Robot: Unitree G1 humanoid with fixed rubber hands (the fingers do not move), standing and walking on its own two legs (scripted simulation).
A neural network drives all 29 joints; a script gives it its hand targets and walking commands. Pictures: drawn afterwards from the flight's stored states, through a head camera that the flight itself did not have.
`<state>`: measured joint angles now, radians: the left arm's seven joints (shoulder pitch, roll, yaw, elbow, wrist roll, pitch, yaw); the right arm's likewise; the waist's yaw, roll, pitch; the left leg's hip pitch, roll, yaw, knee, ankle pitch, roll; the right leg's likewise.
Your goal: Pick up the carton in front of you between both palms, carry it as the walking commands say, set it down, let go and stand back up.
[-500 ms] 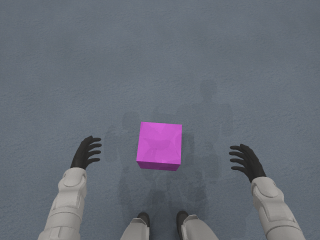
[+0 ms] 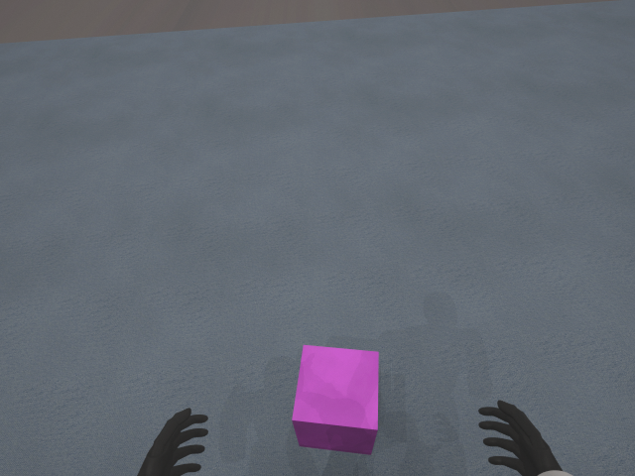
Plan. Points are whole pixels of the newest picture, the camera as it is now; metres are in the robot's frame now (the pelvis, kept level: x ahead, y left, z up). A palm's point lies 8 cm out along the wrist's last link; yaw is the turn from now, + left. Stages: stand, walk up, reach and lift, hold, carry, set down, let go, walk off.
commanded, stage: let go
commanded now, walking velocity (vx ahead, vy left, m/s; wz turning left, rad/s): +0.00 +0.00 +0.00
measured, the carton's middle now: (337, 400) +0.44 +0.00 -0.65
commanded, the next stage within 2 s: stand in 0.30 s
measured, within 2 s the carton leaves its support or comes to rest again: neither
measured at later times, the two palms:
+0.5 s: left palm out of the picture +0.11 +0.25 -0.09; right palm out of the picture +0.13 -0.26 -0.10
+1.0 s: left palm out of the picture +0.11 +0.23 -0.12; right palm out of the picture +0.11 -0.28 -0.14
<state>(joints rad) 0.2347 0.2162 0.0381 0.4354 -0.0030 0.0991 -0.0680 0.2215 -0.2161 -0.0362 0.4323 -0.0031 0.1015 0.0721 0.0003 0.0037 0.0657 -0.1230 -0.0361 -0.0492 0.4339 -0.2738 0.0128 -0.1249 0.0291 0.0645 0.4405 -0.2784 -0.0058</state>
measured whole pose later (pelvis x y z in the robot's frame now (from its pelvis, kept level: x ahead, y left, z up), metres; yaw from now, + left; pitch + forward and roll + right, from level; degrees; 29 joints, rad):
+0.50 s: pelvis +0.01 -0.01 -0.01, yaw +0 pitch +3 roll +0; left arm 0.32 0.25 0.02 0.65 0.04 -0.05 0.01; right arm 0.29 -0.26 -0.01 0.65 -0.04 -0.05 -0.01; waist 0.01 0.03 -0.06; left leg -0.24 -0.03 -0.05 0.52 -0.33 0.01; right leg -0.24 0.03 0.06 0.54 -0.34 -0.01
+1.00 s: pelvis +0.05 -0.02 -0.01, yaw +0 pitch +3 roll +1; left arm 0.35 0.24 -0.01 0.74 0.01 -0.02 0.04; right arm 0.33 -0.26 0.01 0.83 -0.02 -0.02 -0.05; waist 0.00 0.02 -0.08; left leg -0.22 -0.01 -0.06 0.56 -0.40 -0.02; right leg -0.23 0.06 0.04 0.59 -0.41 -0.05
